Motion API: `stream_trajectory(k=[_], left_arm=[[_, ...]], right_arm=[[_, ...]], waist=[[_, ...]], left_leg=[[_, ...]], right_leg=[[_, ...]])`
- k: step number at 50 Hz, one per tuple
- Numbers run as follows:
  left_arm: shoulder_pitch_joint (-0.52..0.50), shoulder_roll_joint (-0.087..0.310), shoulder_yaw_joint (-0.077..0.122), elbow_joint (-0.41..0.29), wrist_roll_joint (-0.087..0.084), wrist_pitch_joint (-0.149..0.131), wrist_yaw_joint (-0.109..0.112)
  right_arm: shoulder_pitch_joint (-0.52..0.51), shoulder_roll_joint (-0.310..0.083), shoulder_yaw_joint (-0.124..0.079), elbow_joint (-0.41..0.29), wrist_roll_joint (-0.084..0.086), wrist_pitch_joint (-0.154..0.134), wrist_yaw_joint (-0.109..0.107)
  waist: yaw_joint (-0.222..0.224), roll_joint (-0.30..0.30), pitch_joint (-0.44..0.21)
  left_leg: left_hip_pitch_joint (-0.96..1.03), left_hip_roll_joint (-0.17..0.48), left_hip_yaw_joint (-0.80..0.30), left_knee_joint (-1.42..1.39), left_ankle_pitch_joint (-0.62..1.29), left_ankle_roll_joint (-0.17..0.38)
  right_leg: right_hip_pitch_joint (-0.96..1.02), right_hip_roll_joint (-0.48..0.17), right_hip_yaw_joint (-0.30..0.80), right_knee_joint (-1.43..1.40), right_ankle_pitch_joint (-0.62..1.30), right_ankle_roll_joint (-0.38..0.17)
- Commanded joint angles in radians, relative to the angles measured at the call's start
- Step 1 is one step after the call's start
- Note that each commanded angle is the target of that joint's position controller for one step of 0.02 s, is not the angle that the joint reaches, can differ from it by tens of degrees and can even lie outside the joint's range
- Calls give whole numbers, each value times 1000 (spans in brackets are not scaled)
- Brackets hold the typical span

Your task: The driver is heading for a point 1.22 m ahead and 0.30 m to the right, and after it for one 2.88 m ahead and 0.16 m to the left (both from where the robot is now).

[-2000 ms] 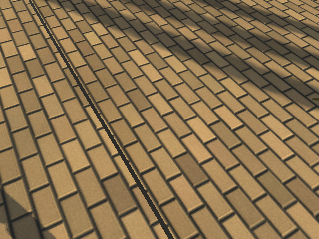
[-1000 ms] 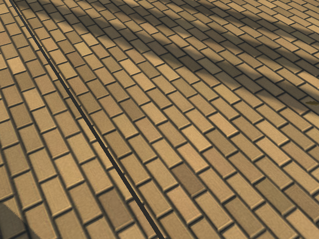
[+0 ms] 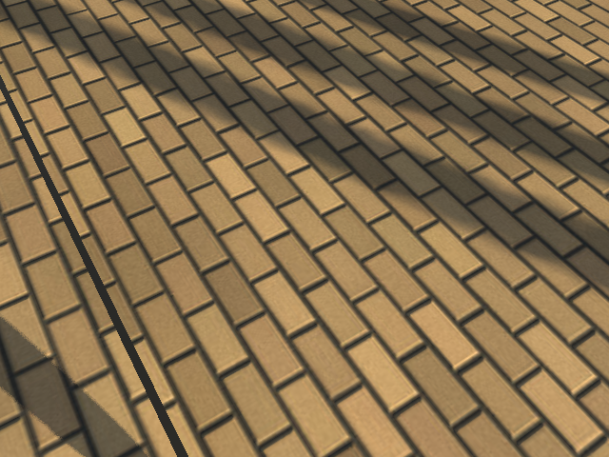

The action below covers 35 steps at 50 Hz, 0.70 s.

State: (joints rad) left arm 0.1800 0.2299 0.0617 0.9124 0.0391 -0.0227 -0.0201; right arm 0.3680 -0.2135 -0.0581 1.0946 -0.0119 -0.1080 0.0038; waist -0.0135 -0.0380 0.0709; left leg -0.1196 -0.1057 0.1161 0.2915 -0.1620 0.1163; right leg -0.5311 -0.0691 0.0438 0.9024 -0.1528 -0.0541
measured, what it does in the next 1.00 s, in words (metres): goes down: right foot 0.10 m lower, then left foot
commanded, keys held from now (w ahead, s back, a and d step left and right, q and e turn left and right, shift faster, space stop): w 0.78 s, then w+e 0.22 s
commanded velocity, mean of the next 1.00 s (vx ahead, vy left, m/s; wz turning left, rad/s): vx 0.50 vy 0.00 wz -0.05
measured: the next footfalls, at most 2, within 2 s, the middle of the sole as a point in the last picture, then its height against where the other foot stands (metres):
right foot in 0.40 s outside the picture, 0.10 m lower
left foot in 0.86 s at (288, 383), level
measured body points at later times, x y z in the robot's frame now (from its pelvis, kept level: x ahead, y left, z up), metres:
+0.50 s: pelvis +0.32 -0.06 -0.11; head +0.37 -0.08 +0.33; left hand +0.47 +0.17 -0.24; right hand +0.24 -0.31 -0.26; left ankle +0.12 +0.06 -0.64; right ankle +0.38 -0.14 -0.84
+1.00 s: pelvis +0.60 -0.02 -0.10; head +0.62 +0.00 +0.34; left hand +0.61 +0.23 -0.26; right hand +0.71 -0.27 -0.22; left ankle +0.65 +0.05 -0.84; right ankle +0.49 -0.14 -0.76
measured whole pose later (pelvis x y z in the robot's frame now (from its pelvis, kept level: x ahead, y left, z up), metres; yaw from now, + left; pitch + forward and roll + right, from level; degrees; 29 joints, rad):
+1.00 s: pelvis +0.60 -0.02 -0.10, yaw -3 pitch +0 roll -1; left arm 0.34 0.21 0.06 1.00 0.01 -0.05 -0.01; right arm 0.16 -0.21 -0.05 0.91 -0.03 -0.09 0.00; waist 0.03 -0.03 0.04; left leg -0.28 0.00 0.14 0.46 -0.18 0.08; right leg -0.34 -0.01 0.00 1.10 -0.35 -0.08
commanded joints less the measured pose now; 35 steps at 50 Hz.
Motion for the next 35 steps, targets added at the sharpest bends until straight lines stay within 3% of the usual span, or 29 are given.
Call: stream_trajectory(k=[1, 4, 10, 14, 17, 18, 19, 20, 21, 22, 23, 24, 25, 26, 27, 28, 29, 31, 33, 35], left_arm=[[7, 41, 10, -60, -9, 4, -7], [-48, 52, 12, -73, -6, -5, -13], [-229, 74, 17, -140, -1, -17, -20], [-324, 41, 4, -174, -15, -37, -45], [-305, 35, -1, -160, -13, -45, -43], [-222, 56, 6, -129, -6, -49, -34], [-78, 85, 20, -76, 4, -52, -21], [139, 103, 30, 6, 17, -63, -14], [299, 166, 47, 57, 35, -71, -16], [400, 198, 48, 57, 21, -75, -27], [400, 231, 65, 45, -20, -61, -27], [316, 174, 52, 23, 0, -46, -3], [205, 105, 32, 11, 8, -49, 15], [185, 98, 22, 15, 11, -59, 23], [169, 75, 11, 31, -1, -71, 26], [145, 64, 2, 39, -18, -83, 24], [142, 83, 7, 51, -25, -96, 22], [158, 73, 4, 66, -25, -105, 16], [145, 61, -1, 61, -29, -101, 10], [180, 76, 1, 69, -34, -97, 8]], right_arm=[[-18, -92, -6, -48, 2, -18, -4], [47, -94, -3, -41, -6, -11, -12], [173, -95, -4, -38, -34, 3, -41], [218, -95, -5, -50, -44, 8, -59], [229, -94, -2, -49, -33, 11, -61], [223, -106, -4, -48, -33, 13, -56], [210, -128, -9, -49, -30, 16, -51], [181, -136, -10, -49, -10, 20, -48], [190, -87, -10, -44, 17, 20, -42], [294, -47, -6, -52, 69, 14, -54], [228, -119, -10, -89, 78, 12, -63], [80, -118, -7, -118, 48, 11, -55], [-39, -94, -2, -144, 18, 5, -39], [-41, -92, -8, -150, -5, 13, -21], [-34, -67, -8, -150, -31, 33, -6], [-21, -44, -6, -152, -35, 50, 7], [-41, -16, 3, -163, -34, 63, 17], [-89, -9, 9, -188, -32, 69, 27], [-155, 4, 22, -212, -16, 60, 30], [-233, -11, 25, -234, -2, 57, 27]], waist=[[47, 77, 0], [19, 70, -2], [-65, 59, 67], [-129, 39, 99], [-141, 33, 88], [-107, 33, 58], [-46, 21, -11], [62, -3, -112], [118, -89, -218], [99, -170, -446], [165, -152, -562], [155, -66, -405], [132, 12, -249], [89, 17, -189], [29, 53, -130], [-17, 48, -72], [-27, 1, -38], [-32, -42, -24], [-30, -52, -23], [-3, -53, -27]], left_leg=[[-74, 259, -208, -165, 129, 116], [-20, 268, -210, -105, 113, 122], [147, 304, -255, 37, 82, 130], [159, 282, -253, 139, 65, 100], [126, 254, -230, 241, 171, 75], [124, 244, -221, 331, 284, 71], [120, 221, -197, 497, 422, 66], [36, 171, -141, 755, 411, 45], [-251, 75, -77, 1153, -152, 16], [-556, 27, -164, 1498, -638, -8], [-724, 52, -190, 1549, -553, -9], [-799, 111, -140, 1485, -393, -23], [-781, 144, -149, 1379, -260, -30], [-712, 166, -161, 1296, -203, -39], [-619, 193, -166, 1193, -173, -58], [-555, 211, -163, 1037, -143, -74], [-516, 205, -130, 938, -120, -86], [-468, 211, -108, 750, -1, -92], [-379, 201, -81, 528, 109, -82], [-337, 184, -61, 422, 165, -75]], right_leg=[[0, -3, -11, -120, 200, 13], [-56, -11, -3, -172, 328, 7], [-252, -27, 8, -262, 332, 14], [-189, -19, -38, -448, 395, 20], [-18, 5, -76, -544, 405, -5], [79, 15, -81, -557, 369, -26], [222, 46, -108, -555, 328, -45], [477, 43, -135, -603, 444, -61], [799, -98, -34, -457, 805, -106], [1179, -361, 204, -147, 1225, -190], [1218, -432, 398, -289, 754, -299], [1027, -372, 374, -456, 353, -280], [808, -305, 309, -550, 225, -230], [657, -295, 296, -576, 269, -222], [492, -268, 258, -611, 326, -206], [385, -217, 197, -659, 305, -176], [313, -179, 146, -708, 314, -172], [289, -131, 64, -728, 441, -168], [272, -86, -16, -737, 466, -147], [325, -98, -14, -756, 452, -136]])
